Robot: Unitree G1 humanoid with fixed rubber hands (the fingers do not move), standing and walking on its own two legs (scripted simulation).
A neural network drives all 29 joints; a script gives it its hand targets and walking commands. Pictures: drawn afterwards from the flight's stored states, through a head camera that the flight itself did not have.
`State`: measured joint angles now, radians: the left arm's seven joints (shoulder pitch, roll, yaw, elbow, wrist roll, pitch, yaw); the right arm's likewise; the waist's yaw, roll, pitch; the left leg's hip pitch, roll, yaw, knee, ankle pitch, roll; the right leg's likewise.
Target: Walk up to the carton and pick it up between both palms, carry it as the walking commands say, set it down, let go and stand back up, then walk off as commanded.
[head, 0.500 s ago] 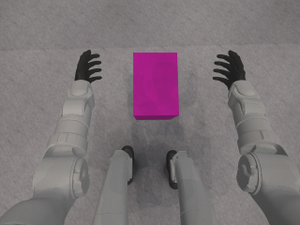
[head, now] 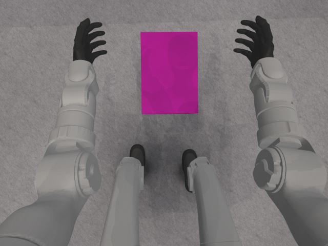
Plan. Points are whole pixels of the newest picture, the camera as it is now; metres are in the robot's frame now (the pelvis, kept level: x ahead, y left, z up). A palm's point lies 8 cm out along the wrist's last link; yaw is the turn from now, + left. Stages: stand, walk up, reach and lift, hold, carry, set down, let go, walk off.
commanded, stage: reach and lift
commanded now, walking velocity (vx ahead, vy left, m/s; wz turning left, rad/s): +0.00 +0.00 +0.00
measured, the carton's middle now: (167, 80) +0.50 -0.02 -0.49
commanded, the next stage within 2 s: none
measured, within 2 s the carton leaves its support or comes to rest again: neither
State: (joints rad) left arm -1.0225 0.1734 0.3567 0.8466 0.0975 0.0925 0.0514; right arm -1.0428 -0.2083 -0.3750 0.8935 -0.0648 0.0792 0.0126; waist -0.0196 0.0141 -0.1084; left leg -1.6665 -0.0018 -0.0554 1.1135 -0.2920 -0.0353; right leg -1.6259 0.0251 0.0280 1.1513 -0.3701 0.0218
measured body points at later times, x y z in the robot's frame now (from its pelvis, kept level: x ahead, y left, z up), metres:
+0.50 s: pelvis -0.03 +0.01 -0.15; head +0.31 +0.01 +0.15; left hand +0.50 +0.18 -0.30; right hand +0.49 -0.20 -0.29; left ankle +0.08 +0.13 -0.60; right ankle +0.05 -0.13 -0.60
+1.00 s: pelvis -0.05 +0.00 -0.24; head +0.32 -0.01 +0.01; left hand +0.50 +0.17 -0.43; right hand +0.49 -0.20 -0.43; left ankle +0.08 +0.13 -0.60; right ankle +0.05 -0.12 -0.60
